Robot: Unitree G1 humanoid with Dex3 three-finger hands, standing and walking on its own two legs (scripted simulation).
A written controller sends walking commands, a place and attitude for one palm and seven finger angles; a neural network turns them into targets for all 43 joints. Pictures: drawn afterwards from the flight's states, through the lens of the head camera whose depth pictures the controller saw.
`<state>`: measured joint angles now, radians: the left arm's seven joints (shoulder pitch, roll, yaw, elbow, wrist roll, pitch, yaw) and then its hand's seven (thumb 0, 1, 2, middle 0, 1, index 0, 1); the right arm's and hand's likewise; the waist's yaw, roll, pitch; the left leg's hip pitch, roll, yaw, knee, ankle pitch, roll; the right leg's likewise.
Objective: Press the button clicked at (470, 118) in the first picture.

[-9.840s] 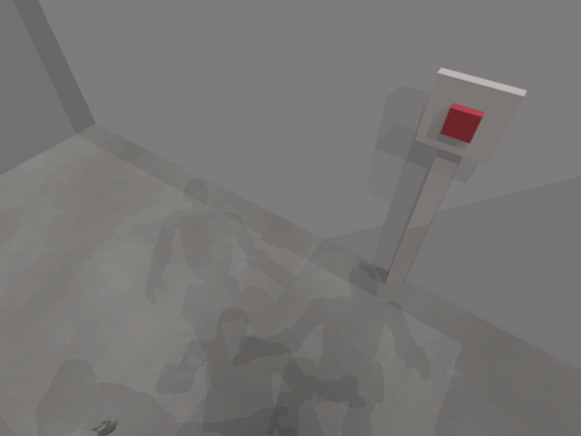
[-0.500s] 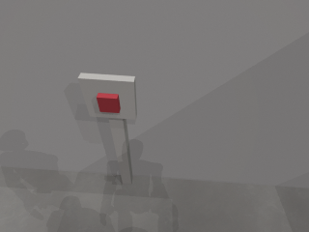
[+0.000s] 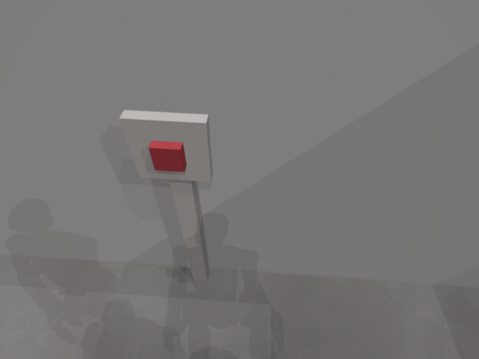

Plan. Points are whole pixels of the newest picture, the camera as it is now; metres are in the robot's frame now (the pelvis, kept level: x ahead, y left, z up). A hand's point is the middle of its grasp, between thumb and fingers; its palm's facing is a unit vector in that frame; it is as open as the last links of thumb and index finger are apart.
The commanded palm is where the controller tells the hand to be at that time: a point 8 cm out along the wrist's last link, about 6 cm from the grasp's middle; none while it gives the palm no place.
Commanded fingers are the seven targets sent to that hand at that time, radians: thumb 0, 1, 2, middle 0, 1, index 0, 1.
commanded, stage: come to a stop and stand still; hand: left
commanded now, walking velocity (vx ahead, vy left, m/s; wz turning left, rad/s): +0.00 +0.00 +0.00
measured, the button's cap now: (168, 155) +0.52 +0.18 +0.03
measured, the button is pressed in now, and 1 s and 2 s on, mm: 0 0 0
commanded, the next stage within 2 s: look again from close up in 1.00 s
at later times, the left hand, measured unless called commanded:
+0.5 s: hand out of the picture +0.05 +0.17 -0.16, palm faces +0.01 -0.98 -0.22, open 7.3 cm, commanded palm none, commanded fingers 0.00 0.90 0.90 -0.20 -0.30 -0.20 -0.30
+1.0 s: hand out of the picture +0.05 +0.14 -0.17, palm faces +0.02 -0.98 -0.19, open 7.3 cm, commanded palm none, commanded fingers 0.00 0.90 0.90 -0.20 -0.30 -0.20 -0.30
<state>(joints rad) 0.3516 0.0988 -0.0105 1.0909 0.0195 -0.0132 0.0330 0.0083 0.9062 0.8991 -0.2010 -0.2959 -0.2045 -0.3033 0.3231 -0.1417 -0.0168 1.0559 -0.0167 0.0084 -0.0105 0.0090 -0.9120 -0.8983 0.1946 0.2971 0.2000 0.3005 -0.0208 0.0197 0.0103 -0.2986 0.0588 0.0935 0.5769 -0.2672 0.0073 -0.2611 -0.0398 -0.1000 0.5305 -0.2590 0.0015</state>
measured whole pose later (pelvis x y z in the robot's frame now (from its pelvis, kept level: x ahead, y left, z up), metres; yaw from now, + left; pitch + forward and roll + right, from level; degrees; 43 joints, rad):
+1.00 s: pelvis +0.06 -0.02 +0.01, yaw +0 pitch +0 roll +1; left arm 0.29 0.13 0.00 1.13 0.01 -0.02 0.03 0.01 0.91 0.90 -0.20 -0.30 -0.20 -0.30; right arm 0.26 -0.15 0.01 1.15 -0.01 -0.01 -0.04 0.01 -0.92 -0.90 0.20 0.30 0.20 0.30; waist 0.00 0.00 0.03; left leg -0.14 0.06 0.10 0.44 -0.29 -0.03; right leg -0.14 -0.03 -0.09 0.46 -0.32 -0.01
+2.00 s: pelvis +0.02 -0.02 -0.03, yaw +1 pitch +9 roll +1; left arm 0.33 0.09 0.01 0.15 -0.17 -0.41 -0.11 0.03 0.94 0.90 -0.38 -0.50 -0.39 -0.51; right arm 0.19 -0.28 -0.07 0.68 0.01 -0.29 -0.03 0.02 -0.91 -0.90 0.20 0.30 0.20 0.30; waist -0.02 0.00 -0.12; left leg -0.58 0.04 0.08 0.83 -0.40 -0.01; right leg -0.58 -0.08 -0.09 0.87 -0.44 -0.01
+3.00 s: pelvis +0.02 +0.00 -0.05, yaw +2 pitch +11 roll -2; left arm 0.40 0.24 0.16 -0.06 -0.25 -0.34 -0.28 0.02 0.90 0.90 -1.30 -1.49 -1.30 -1.50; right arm 0.21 -0.23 0.01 0.51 0.03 -0.19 -0.05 0.01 -0.90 -0.90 0.20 0.30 0.20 0.30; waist 0.00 0.03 -0.10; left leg -0.73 0.06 0.02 1.01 -0.48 0.00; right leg -0.67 -0.06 -0.13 0.97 -0.49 0.00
